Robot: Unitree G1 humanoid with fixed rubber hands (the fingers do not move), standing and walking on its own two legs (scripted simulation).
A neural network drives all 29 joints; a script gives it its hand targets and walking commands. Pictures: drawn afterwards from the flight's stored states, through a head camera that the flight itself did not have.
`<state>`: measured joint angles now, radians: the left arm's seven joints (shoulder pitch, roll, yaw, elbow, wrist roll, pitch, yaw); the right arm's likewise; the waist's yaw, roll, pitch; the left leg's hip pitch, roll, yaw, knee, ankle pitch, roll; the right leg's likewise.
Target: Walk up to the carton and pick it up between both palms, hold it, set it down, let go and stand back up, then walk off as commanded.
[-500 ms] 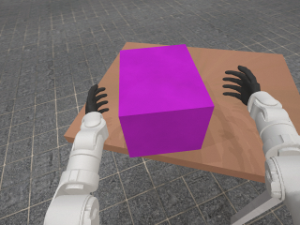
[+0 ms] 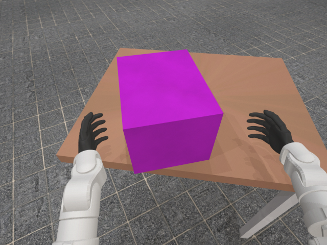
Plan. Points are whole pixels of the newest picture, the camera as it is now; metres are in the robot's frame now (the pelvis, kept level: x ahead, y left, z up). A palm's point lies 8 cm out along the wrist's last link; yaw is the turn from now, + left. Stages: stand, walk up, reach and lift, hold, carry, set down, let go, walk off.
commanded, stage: set down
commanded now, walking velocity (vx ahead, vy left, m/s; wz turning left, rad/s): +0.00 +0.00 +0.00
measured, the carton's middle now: (162, 107) +0.49 +0.04 +0.06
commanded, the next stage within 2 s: none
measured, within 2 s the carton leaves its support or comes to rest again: neither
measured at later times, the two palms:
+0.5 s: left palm (92, 167) +0.26 +0.18 +0.10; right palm (295, 173) +0.28 -0.27 +0.06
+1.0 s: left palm (94, 183) +0.23 +0.17 +0.08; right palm (308, 198) +0.23 -0.28 +0.05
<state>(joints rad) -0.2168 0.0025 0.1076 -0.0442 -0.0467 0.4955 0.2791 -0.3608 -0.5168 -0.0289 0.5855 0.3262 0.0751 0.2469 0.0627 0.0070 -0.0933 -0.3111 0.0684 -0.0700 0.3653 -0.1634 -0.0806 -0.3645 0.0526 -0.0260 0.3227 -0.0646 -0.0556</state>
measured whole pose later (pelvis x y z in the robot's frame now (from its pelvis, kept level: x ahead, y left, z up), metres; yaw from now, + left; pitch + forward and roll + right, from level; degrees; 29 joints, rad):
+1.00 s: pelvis +0.01 +0.00 +0.00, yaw +0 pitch +0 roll +0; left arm 0.22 -0.05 -0.01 -0.38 -0.05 0.51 0.30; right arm 0.15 -0.56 -0.03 0.20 0.33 0.09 0.28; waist -0.03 -0.01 -0.05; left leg -0.18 0.07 -0.07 0.36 -0.19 -0.07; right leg -0.23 0.05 -0.02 0.32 -0.09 -0.05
